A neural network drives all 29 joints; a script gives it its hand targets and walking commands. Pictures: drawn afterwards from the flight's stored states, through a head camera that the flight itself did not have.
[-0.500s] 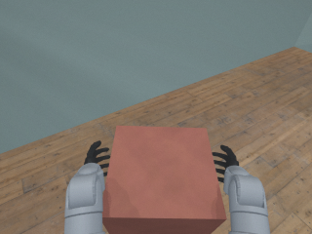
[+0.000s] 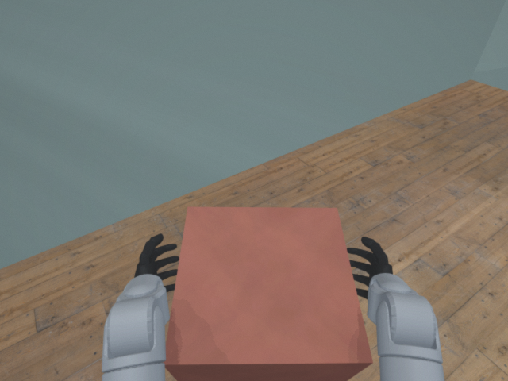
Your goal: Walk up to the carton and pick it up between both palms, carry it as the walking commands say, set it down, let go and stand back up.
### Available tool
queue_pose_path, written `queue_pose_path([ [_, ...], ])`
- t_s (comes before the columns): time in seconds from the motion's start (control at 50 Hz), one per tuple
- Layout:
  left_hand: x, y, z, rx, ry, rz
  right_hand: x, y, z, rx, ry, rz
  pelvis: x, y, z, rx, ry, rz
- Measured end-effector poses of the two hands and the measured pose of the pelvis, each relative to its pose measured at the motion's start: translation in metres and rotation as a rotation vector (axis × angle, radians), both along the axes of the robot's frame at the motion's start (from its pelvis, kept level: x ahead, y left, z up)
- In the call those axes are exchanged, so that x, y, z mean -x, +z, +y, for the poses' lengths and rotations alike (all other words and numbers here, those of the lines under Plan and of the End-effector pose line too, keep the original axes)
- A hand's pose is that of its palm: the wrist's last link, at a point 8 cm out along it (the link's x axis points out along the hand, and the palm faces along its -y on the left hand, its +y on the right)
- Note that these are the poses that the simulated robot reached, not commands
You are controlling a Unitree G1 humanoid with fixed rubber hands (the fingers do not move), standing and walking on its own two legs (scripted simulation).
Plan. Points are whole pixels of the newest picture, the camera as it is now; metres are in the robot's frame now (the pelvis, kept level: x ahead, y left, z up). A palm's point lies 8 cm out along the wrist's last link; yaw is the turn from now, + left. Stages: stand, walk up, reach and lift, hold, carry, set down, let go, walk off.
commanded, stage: carry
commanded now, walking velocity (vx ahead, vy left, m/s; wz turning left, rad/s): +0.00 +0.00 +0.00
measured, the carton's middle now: (262, 294) +0.30 +0.00 -0.01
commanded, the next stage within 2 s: none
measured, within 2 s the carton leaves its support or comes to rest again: neither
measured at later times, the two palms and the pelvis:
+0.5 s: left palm (158, 316) +0.23 +0.15 +0.07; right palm (404, 315) +0.22 -0.19 +0.06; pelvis -0.04 -0.02 +0.00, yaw +0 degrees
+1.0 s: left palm (149, 326) +0.22 +0.16 +0.07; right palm (404, 330) +0.20 -0.19 +0.06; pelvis -0.06 -0.01 +0.00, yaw +0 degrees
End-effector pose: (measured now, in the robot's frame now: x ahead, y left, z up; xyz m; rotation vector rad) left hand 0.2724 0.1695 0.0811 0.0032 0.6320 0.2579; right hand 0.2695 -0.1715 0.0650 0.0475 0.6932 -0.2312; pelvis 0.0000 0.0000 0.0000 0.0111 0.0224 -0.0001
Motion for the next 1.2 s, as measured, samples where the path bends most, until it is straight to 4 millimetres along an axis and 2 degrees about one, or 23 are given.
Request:
queue_pose_path([
  [0.22, 0.018, 0.002, -0.015, -0.006, -0.010, -0.013, 0.020, -0.002, -0.014, -0.001, 0.002, -0.013, 0.022, -0.001, -0.014, 0.001, 0.006, -0.025],
  [0.32, 0.027, -0.006, -0.019, -0.006, -0.029, 0.005, 0.031, -0.009, -0.020, -0.003, -0.003, 0.003, 0.031, -0.001, -0.018, 0.004, 0.006, -0.029],
  [0.58, 0.050, -0.009, -0.018, 0.031, -0.026, -0.008, 0.051, -0.004, -0.020, 0.007, 0.003, -0.009, 0.048, -0.001, -0.021, 0.009, 0.002, -0.040],
  [0.98, 0.057, -0.011, -0.012, 0.033, -0.043, 0.017, 0.065, -0.006, -0.014, 0.014, -0.006, 0.018, 0.061, 0.002, -0.013, 0.016, -0.005, -0.031],
  [1.14, 0.055, -0.015, -0.009, 0.045, -0.040, -0.001, 0.062, -0.006, -0.011, 0.032, 0.008, 0.002, 0.061, 0.002, -0.011, 0.017, -0.005, -0.033],
  [1.2, 0.058, -0.009, -0.009, 0.042, -0.035, -0.029, 0.063, 0.001, -0.010, 0.026, -0.001, -0.026, 0.062, 0.001, -0.011, 0.017, -0.005, -0.035],
])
